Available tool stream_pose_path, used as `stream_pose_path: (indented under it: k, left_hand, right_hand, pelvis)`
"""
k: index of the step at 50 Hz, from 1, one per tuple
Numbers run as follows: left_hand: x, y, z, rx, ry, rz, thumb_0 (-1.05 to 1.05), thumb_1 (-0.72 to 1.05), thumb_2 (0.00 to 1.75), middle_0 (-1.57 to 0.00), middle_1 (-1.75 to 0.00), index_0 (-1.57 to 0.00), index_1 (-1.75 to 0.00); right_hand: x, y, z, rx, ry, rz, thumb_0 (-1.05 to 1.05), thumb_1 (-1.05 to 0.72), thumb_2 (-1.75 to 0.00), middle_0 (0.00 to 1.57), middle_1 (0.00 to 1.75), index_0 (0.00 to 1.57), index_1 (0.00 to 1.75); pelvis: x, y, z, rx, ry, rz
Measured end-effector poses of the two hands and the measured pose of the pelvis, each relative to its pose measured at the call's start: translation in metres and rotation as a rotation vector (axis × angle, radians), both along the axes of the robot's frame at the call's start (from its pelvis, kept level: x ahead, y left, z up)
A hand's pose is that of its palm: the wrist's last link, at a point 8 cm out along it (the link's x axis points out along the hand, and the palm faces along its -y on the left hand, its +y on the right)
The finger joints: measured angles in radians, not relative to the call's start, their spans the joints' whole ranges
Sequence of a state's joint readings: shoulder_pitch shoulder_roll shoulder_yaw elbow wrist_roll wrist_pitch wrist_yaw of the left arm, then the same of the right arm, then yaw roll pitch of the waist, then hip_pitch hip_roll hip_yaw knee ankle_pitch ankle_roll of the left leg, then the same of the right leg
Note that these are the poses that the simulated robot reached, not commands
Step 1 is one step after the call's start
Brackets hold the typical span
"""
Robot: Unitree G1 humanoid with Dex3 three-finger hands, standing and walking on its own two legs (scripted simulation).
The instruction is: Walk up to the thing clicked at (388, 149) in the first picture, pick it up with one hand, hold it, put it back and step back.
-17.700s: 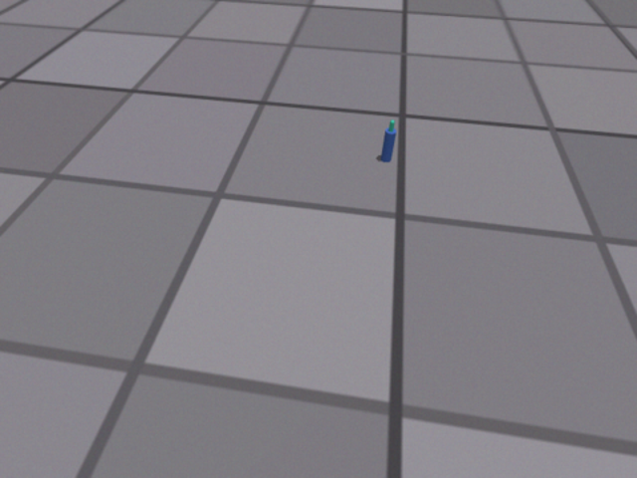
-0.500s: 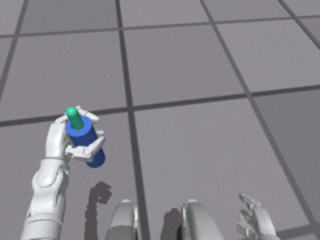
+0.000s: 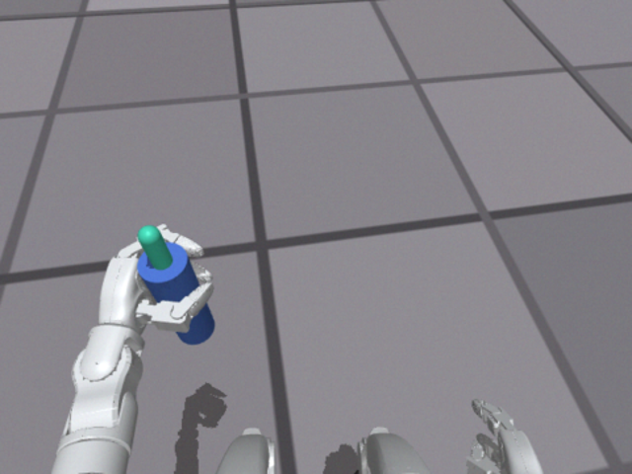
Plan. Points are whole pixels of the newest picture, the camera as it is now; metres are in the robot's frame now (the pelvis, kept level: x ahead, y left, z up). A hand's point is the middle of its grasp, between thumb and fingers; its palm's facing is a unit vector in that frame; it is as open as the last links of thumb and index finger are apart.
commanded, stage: lift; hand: left
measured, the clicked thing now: (176, 287) +0.34 +0.18 +0.03
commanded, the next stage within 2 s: hold in 0.36 s
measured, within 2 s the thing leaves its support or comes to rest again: neither
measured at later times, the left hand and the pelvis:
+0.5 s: hand (184, 268) +0.34 +0.16 +0.07, palm faces -0.07 -1.00 +0.02, open 7.4 cm; pelvis +0.02 +0.00 +0.02, yaw +0 degrees
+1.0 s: hand (183, 263) +0.34 +0.15 +0.09, palm faces -0.07 -1.00 +0.01, open 7.4 cm; pelvis +0.01 -0.01 +0.04, yaw +0 degrees
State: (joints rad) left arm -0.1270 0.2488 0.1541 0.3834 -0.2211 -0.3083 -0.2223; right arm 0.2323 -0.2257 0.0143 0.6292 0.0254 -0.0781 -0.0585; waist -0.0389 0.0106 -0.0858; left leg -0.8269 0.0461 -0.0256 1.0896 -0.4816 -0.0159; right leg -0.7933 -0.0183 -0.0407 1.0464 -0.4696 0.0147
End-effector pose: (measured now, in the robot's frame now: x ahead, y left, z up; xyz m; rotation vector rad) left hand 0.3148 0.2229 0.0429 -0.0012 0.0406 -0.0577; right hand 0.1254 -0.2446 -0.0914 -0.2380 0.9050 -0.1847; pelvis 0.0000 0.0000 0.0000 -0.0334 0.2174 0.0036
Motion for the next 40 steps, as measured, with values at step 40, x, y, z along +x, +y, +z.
stream_pose_path:
  k: [40]
  left_hand:
    - [0.01,-0.012,0.039,-0.014,-0.024,-0.013,0.0,-0.08,1.12,-0.88,-1.09,-0.87,-1.08]
  right_hand:
    - [0.012,-0.009,0.028,0.002,0.011,-0.008,0.01,-0.89,-0.89,0.2,0.3,0.21,0.3]
  pelvis:
    - [0.018,-0.008,0.032,0.014,-0.093,0.0]
